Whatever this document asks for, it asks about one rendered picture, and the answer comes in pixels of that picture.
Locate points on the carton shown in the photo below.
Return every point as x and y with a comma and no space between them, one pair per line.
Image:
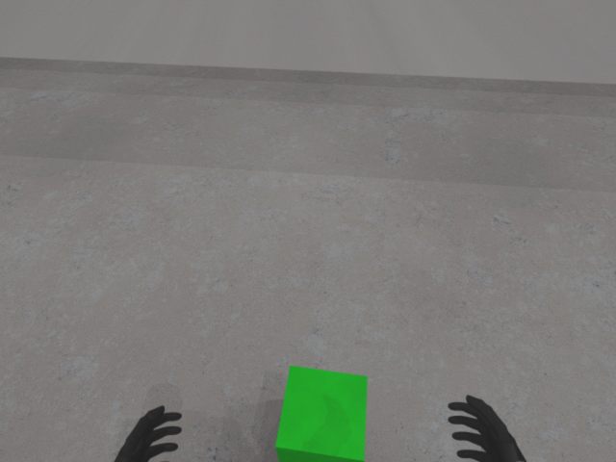
323,417

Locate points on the right robot hand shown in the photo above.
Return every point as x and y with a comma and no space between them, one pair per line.
494,438

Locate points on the left robot hand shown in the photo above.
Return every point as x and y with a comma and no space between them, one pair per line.
137,446

